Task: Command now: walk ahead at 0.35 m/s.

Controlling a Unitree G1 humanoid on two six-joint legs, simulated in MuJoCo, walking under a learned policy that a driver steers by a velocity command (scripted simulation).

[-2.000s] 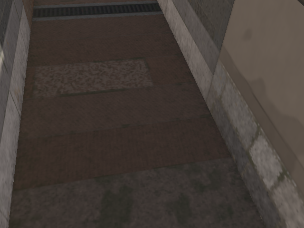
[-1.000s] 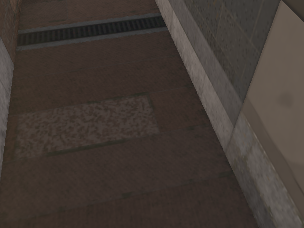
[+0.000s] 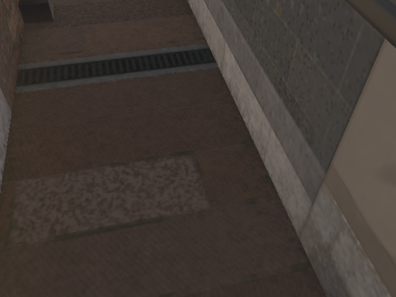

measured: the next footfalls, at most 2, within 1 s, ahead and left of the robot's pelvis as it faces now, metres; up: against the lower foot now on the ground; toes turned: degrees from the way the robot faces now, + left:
right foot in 0.48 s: +0.35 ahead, -0.10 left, +0.00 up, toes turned -3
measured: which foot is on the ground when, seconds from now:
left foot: down 0.00-0.50, up 0.52-1.00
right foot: up 0.00-0.46, down 0.48-1.00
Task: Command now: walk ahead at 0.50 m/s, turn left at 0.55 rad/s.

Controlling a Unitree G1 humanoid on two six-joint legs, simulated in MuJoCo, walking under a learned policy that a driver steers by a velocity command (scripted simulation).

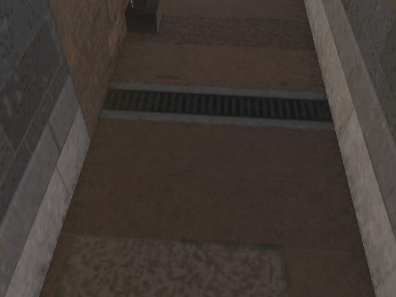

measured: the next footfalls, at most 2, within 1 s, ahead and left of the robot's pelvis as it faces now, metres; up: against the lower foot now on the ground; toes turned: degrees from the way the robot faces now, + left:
left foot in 0.02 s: +0.17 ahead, +0.12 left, +0.00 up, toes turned +3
right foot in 0.54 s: +0.54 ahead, +0.03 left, +0.00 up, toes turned +9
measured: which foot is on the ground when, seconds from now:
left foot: up 0.00-0.00, down 0.02-0.54, up 0.56-0.98, down 1.00-1.00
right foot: down 0.00-0.02, up 0.04-0.52, down 0.54-1.00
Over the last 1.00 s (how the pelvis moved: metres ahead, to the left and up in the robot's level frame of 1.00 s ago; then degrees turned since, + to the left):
0.45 0.11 0.00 15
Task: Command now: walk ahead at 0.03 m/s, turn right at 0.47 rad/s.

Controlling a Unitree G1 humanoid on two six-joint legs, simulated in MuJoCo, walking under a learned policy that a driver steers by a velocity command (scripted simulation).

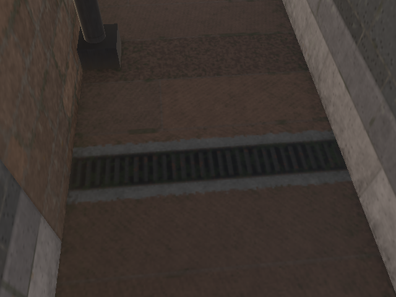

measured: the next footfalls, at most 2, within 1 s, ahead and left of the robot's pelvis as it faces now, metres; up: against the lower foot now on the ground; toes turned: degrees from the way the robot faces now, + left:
right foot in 0.38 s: +0.05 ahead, -0.14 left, +0.00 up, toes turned -4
left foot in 1.00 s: +0.21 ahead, +0.12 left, +0.00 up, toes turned -6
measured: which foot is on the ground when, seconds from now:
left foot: down 0.00-0.68, up 0.70-0.98, down 1.00-1.00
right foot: down 0.00-0.02, up 0.04-0.36, down 0.38-1.00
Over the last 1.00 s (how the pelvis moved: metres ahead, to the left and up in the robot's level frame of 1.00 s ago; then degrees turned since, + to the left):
0.48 0.11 0.02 -9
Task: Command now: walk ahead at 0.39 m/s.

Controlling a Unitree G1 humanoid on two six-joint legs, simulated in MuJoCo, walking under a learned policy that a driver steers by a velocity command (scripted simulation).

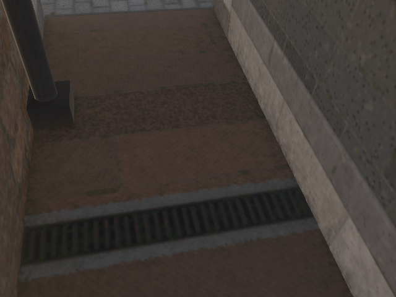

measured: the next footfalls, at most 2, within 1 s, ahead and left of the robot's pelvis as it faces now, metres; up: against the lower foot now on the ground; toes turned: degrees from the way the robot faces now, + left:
right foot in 0.50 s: +0.42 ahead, -0.14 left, +0.00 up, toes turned -3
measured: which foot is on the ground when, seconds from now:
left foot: down 0.00-0.50, up 0.52-1.00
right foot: down 0.00-0.00, up 0.02-0.48, down 0.50-1.00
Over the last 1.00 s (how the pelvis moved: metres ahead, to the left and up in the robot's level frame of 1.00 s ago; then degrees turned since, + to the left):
0.12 0.01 -0.01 -6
